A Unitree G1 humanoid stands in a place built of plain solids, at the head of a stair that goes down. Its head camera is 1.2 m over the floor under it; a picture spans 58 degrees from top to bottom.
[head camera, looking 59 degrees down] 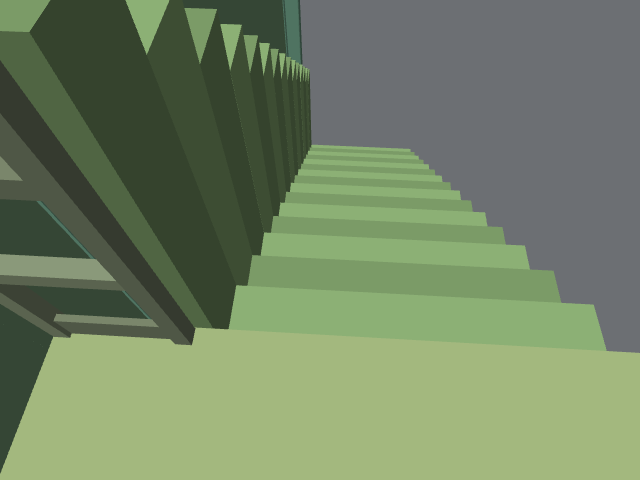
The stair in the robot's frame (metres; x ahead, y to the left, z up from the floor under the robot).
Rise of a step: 0.19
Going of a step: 0.23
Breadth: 1.26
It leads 3 degrees to the right of straight ahead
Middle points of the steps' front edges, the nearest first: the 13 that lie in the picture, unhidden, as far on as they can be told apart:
0.39 -0.30 0.00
0.62 -0.31 -0.19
0.84 -0.33 -0.38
1.07 -0.34 -0.57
1.30 -0.36 -0.76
1.53 -0.37 -0.95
1.75 -0.38 -1.14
1.98 -0.40 -1.33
2.21 -0.41 -1.52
2.44 -0.42 -1.71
2.66 -0.44 -1.90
2.89 -0.45 -2.09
3.12 -0.46 -2.28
